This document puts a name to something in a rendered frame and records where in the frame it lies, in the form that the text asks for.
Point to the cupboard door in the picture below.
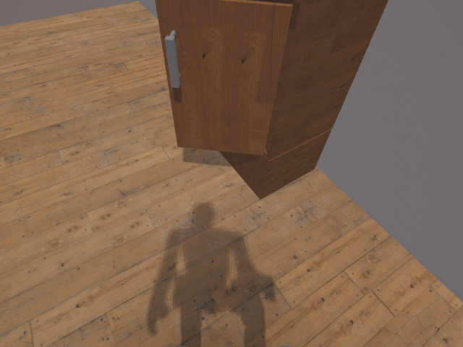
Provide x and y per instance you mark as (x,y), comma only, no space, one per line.
(229,55)

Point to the handle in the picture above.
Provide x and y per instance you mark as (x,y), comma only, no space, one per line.
(171,53)

